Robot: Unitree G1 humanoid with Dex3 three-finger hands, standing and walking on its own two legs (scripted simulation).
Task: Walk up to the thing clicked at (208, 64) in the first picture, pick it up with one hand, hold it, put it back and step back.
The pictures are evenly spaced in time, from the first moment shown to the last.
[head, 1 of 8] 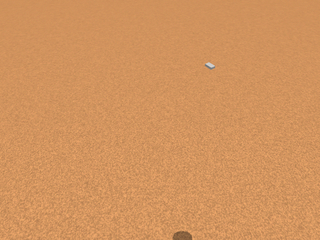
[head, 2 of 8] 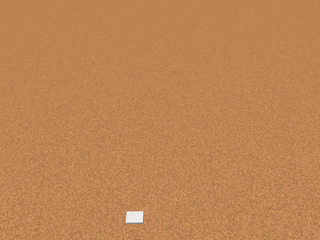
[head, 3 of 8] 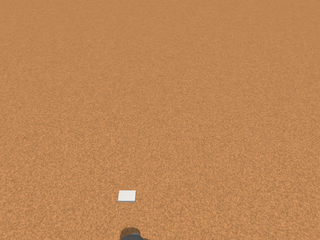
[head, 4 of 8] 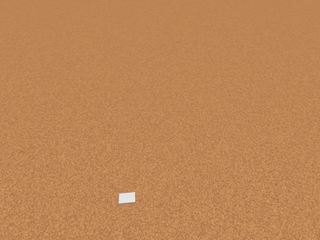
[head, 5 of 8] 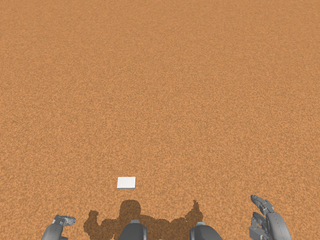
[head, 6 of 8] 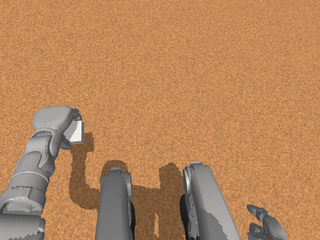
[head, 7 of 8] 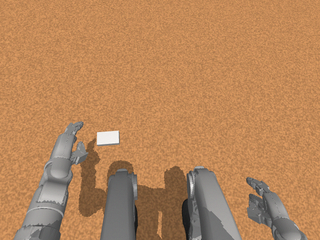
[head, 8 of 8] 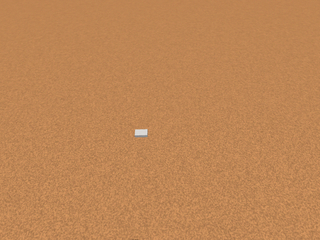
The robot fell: no
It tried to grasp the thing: yes
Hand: left
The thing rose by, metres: 0.68
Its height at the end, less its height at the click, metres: +0.00
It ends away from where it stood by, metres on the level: 0.01
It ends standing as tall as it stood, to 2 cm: yes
